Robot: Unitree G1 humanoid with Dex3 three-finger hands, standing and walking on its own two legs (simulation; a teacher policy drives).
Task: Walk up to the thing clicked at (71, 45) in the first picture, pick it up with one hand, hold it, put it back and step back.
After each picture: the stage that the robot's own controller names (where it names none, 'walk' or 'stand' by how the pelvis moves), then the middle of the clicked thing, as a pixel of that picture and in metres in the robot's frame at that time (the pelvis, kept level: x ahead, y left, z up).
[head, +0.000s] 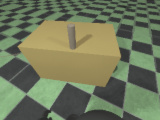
stand; (72, 37) +0.72 +0.22 +0.06
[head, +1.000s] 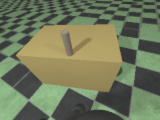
walk; (67, 44) +0.63 +0.26 +0.06
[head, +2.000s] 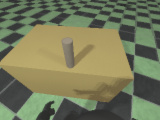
stand; (69, 54) +0.45 +0.19 +0.07
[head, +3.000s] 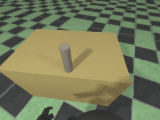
walk; (66, 59) +0.43 +0.20 +0.06
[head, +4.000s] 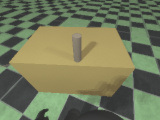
stand; (77, 49) +0.54 +0.15 +0.07
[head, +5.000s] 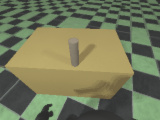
stand; (74, 53) +0.50 +0.15 +0.05
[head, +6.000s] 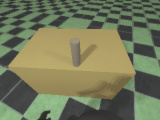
stand; (75, 54) +0.50 +0.14 +0.05
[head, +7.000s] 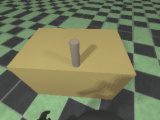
stand; (75, 54) +0.49 +0.15 +0.05
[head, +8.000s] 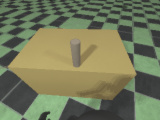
stand; (76, 54) +0.50 +0.14 +0.05
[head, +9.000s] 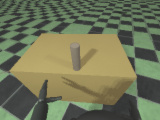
rise first; (76, 58) +0.48 +0.15 +0.06
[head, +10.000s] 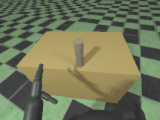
go down; (79, 54) +0.51 +0.14 +0.06
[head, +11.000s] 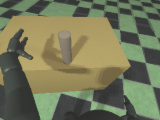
go down; (66, 50) +0.47 +0.14 +0.08
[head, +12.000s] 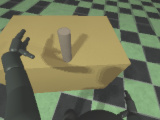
approach; (66, 47) +0.49 +0.14 +0.09
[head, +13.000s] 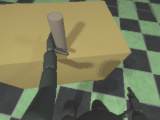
close; (59, 37) +0.51 +0.15 +0.13
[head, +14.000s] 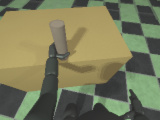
lift; (61, 43) +0.48 +0.15 +0.13
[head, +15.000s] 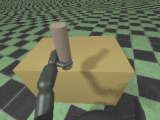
lift; (63, 49) +0.32 +0.16 +0.29
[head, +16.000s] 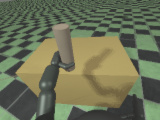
hold; (66, 51) +0.32 +0.14 +0.28
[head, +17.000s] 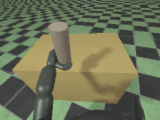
hold; (63, 51) +0.31 +0.15 +0.28
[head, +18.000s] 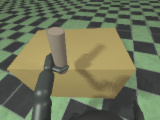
hold; (59, 54) +0.32 +0.18 +0.24
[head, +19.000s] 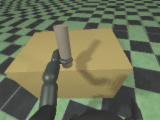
crouch; (64, 48) +0.40 +0.16 +0.22
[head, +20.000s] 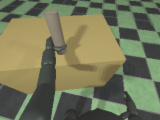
lower; (57, 35) +0.51 +0.17 +0.18
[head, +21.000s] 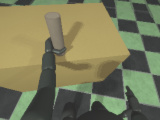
lower; (57, 38) +0.51 +0.16 +0.13
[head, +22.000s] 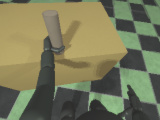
lower; (55, 36) +0.52 +0.16 +0.13
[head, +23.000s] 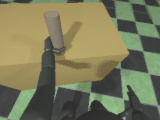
lower; (56, 37) +0.52 +0.16 +0.13
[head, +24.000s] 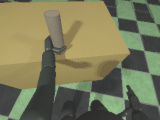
lower; (57, 36) +0.52 +0.16 +0.13
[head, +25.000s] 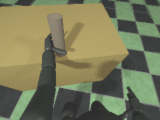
withdraw; (58, 38) +0.51 +0.15 +0.13
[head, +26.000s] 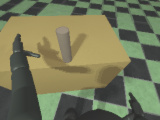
sink last; (65, 47) +0.48 +0.14 +0.11
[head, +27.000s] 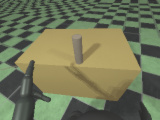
sink last; (78, 50) +0.52 +0.15 +0.10
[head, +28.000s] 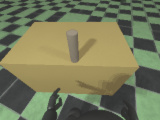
stand; (73, 48) +0.49 +0.14 +0.11
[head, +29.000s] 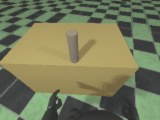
stand; (73, 48) +0.49 +0.15 +0.12
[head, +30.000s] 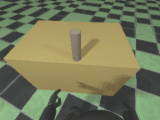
stand; (76, 47) +0.50 +0.14 +0.11
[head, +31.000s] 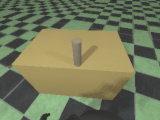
stand; (77, 54) +0.51 +0.14 +0.06
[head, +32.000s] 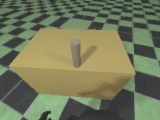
stand; (76, 55) +0.49 +0.14 +0.05
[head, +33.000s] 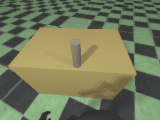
stand; (76, 55) +0.49 +0.14 +0.05
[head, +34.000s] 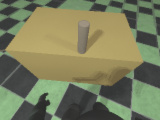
walk; (82, 39) +0.55 +0.08 +0.08
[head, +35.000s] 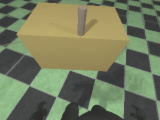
walk; (81, 22) +0.79 +0.14 +0.07
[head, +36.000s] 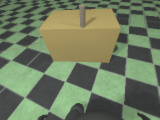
stand; (82, 17) +1.12 +0.22 +0.07
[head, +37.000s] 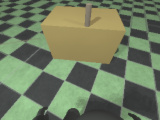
stand; (88, 16) +1.11 +0.11 +0.07
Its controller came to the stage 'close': yes
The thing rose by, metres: 0.25
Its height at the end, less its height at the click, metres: +0.00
